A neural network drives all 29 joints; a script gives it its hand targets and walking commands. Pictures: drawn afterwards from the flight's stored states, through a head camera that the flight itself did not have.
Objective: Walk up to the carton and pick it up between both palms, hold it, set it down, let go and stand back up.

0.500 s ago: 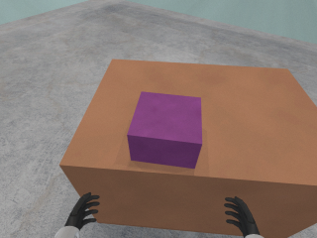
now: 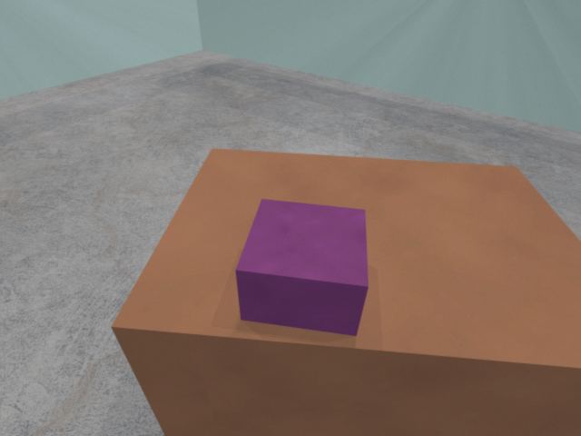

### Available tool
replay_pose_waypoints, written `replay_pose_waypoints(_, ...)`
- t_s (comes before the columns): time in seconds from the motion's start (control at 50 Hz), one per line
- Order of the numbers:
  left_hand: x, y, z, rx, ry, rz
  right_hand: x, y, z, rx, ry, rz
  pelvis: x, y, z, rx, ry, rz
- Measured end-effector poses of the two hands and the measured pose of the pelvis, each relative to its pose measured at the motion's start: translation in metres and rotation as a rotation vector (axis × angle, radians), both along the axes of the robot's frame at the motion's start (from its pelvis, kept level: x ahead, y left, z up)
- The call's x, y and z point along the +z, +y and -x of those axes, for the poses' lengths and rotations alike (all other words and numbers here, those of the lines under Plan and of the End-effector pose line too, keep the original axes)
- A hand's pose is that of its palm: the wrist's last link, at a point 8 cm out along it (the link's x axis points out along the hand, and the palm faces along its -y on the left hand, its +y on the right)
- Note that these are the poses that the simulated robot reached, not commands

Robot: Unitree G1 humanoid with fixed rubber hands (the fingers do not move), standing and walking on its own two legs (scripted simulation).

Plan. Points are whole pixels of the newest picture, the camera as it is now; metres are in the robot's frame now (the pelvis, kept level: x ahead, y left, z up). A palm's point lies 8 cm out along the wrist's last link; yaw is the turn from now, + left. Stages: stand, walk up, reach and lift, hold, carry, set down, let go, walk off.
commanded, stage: stand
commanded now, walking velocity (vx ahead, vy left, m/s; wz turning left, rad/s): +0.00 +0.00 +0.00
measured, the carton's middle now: (305, 262) +0.50 -0.03 -0.04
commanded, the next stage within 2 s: none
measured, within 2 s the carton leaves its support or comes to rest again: neither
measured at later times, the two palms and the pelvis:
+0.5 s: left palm out of the picture -0.01 +0.27 -0.11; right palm out of the picture +0.00 -0.25 -0.12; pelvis -0.06 +0.01 +0.00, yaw +0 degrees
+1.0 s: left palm out of the picture -0.02 +0.26 -0.12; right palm out of the picture -0.01 -0.26 -0.13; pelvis -0.05 +0.00 -0.01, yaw +0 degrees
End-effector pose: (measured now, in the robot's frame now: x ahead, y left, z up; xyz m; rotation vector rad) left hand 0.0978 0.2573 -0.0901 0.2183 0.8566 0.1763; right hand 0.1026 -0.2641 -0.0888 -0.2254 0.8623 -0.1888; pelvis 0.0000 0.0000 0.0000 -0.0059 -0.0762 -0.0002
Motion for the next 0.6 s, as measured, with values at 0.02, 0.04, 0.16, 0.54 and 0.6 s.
replay_pose_waypoints(0.02,-0.001,0.001,0.005,0.003,0.008,-0.001,-0.001,0.0,0.004,0.001,0.007,0.0,0.0,0.0,0.002,0.0,-0.001,-0.001)
replay_pose_waypoints(0.04,-0.002,0.002,0.01,0.006,0.016,-0.001,-0.001,0.001,0.008,0.003,0.014,-0.001,0.0,0.001,0.004,0.0,-0.002,-0.001)
replay_pose_waypoints(0.16,-0.007,0.003,0.037,0.008,0.064,0.002,-0.007,0.008,0.034,0.013,0.063,-0.01,0.002,0.003,0.02,0.001,-0.003,-0.006)
replay_pose_waypoints(0.54,-0.021,0.011,0.116,0.033,0.197,-0.01,-0.029,0.016,0.105,0.005,0.182,-0.036,-0.003,0.009,0.058,0.0,0.007,-0.014)
replay_pose_waypoints(0.6,-0.023,0.011,0.125,0.039,0.217,-0.01,-0.031,0.015,0.112,0.0,0.197,-0.036,-0.004,0.008,0.06,0.0,0.014,-0.016)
